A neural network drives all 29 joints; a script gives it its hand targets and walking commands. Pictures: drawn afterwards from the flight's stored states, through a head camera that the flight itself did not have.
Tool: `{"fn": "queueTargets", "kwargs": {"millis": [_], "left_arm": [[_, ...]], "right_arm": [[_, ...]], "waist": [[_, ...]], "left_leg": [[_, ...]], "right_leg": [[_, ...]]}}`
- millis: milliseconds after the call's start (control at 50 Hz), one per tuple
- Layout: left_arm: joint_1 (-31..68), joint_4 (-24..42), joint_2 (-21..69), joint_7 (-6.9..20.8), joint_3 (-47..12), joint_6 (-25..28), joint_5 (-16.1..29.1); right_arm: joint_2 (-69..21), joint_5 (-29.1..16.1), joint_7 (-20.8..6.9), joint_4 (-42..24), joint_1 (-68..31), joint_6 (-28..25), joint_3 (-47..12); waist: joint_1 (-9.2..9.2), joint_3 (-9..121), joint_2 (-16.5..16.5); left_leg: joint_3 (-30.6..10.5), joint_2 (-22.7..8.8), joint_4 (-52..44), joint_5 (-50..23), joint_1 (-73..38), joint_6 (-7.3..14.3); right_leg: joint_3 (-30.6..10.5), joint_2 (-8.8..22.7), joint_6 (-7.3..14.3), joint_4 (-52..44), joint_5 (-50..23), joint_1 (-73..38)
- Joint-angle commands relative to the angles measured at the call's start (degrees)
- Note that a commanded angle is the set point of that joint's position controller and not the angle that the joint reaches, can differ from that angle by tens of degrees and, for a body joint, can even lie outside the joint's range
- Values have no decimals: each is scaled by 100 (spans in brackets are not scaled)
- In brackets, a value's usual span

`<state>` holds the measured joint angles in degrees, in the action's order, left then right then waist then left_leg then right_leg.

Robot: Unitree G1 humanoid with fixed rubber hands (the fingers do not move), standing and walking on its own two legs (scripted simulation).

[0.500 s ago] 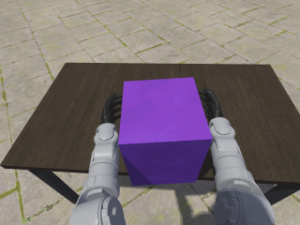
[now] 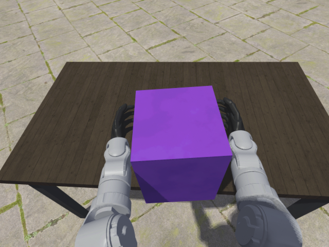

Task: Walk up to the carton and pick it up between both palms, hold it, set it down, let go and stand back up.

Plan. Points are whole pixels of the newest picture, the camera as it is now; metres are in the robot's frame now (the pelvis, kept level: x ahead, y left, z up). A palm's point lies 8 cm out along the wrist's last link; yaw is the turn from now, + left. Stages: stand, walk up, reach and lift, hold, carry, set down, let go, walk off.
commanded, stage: set down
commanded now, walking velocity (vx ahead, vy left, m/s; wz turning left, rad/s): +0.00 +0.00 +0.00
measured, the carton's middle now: (177, 147) +0.39 -0.01 -0.01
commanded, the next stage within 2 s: none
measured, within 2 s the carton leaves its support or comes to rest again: neither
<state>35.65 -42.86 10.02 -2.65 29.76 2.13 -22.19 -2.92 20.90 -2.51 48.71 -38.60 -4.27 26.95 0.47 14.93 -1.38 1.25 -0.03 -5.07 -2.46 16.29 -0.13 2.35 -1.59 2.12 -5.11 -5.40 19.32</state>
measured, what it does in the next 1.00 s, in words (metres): stands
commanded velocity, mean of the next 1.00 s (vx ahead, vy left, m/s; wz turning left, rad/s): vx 0.00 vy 0.00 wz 0.00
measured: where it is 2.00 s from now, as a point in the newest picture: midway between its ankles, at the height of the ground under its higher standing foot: outside the picture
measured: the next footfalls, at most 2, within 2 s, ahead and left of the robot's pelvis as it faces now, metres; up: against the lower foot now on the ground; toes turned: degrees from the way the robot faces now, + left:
none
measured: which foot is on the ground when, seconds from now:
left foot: down 0.00-1.00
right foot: down 0.00-1.00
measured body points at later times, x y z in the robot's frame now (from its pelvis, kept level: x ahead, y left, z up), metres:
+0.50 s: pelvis +0.00 +0.00 +0.00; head +0.05 -0.01 +0.45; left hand +0.40 +0.14 +0.05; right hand +0.41 -0.16 +0.05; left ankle -0.04 +0.12 -0.75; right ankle +0.00 -0.09 -0.75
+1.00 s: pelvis +0.00 +0.00 +0.00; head +0.05 -0.01 +0.45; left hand +0.40 +0.14 +0.05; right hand +0.41 -0.16 +0.05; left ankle -0.04 +0.12 -0.75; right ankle +0.00 -0.09 -0.75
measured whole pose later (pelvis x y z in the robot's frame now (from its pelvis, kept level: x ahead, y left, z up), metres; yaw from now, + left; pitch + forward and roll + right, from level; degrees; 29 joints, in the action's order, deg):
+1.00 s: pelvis +0.00 +0.00 +0.00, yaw +0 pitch +19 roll +0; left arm 35.6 -45.0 9.3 -3.3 29.1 6.0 -20.6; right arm -2.6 20.2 -2.9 51.2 -39.1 -7.5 28.0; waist 0.1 14.8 -1.3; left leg 1.1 0.1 -5.0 -2.6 17.1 -0.1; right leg 2.5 -1.5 2.1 -5.0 -5.6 20.1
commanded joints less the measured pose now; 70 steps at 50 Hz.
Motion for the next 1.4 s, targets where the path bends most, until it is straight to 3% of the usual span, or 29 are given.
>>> {"fn": "queueTargets", "kwargs": {"millis": [0, 140, 220, 280, 320, 560, 700, 800, 860, 1020, 1100, 1140, 1200, 1280, 1380], "left_arm": [[2947, 44, 2609, 618, -1768, 406, -96], [2898, 81, 2460, 668, -1677, 450, -127], [2849, -5, 2478, 673, -1621, 460, -155], [2844, 9, 2441, 670, -1670, 467, -98], [2863, -11, 2467, 665, -1658, 462, -106], [2606, -116, 2256, 633, -1579, 477, -177], [2560, -196, 2236, 663, -1561, 482, -116], [2384, -175, 2107, 615, -1613, 490, -45], [2393, -176, 2063, 604, -1659, 488, -15], [2256, -364, 1353, 396, -1461, 577, 128], [2105, -416, -53, -16, -1283, 676, 437], [2221, -468, -836, -384, -1456, 733, 965], [2559, -575, -1140, -673, -1911, 682, 1747], [2568, -643, -1477, -774, -2226, 707, 2318], [2594, -721, -1837, -701, -2548, 935, 2742]], "right_arm": [[-2848, 142, -500, -287, -2901, -399, -1493], [-2809, 190, -539, -134, -2804, -383, -1392], [-2774, 216, -533, -176, -2816, -415, -1392], [-2710, 202, -541, -127, -2759, -407, -1351], [-2686, 250, -542, -120, -2786, -409, -1342], [-2464, 254, -583, 20, -2540, -439, -1219], [-2423, 321, -579, 95, -2462, -414, -1157], [-2254, 227, -551, 37, -2376, -420, -1178], [-2188, 121, -561, 101, -2412, -431, -1216], [-1351, 0, -387, 209, -2358, -533, -1058], [77, -345, -43, 375, -2157, -615, -788], [934, -867, 256, 453, -2282, -680, -964], [1382, -1717, 495, 582, -2639, -617, -1417], [1833, -2352, 602, 599, -2773, -641, -1858], [2185, -2879, 468, 882, -2728, -846, -2184]], "waist": [[-4, 2660, 305], [-88, 2599, 418], [-37, 2542, 313], [-95, 2468, 249], [-89, 2538, 347], [-49, 2301, 220], [-135, 2122, 324], [-118, 2106, 344], [-90, 2069, 152], [-68, 1992, 312], [-79, 1980, 250], [-56, 2096, 306], [-85, 2548, 240], [-58, 3053, 272], [-134, 3100, 293]], "left_leg": [[-25, 140, 344, -1500, -552, 24], [-6, 143, 208, -1260, -542, 83], [-33, 133, 228, -1270, -475, 49], [-54, 117, 218, -1192, -455, 47], [-43, 118, 249, -1183, -513, 52], [-34, 111, 298, -1044, -493, 6], [-59, 101, 257, -848, -442, 12], [-72, 105, 302, -924, -424, 14], [-63, 117, 344, -895, -433, -18], [-49, 130, 448, -765, -333, -34], [-32, 141, 653, -598, -361, -66], [-31, 117, 928, -703, -374, -75], [-66, 129, 1431, -1004, -519, -105], [-154, 154, 1964, -1441, -524, -130], [-249, 178, 2366, -1882, -361, -245]], "right_leg": [[-146, 45, -171, 527, -1612, -2243], [-129, 72, -212, 523, -1599, -2166], [-129, 67, -187, 505, -1530, -2132], [-156, 79, -161, 482, -1367, -2049], [-123, 67, -193, 477, -1310, -2031], [-163, 76, -140, 437, -1016, -1839], [-128, 58, -159, 409, -807, -1747], [-184, 71, -153, 470, -976, -1818], [-202, 74, -157, 480, -959, -1849], [-194, 74, -196, 594, -849, -1867], [-173, 64, -203, 806, -628, -1690], [-188, 78, -204, 1052, -665, -1662], [-224, 44, -181, 1510, -819, -1558], [-325, 56, -237, 2061, -1360, -1620], [-394, 26, -277, 2484, -2084, -1556]]}}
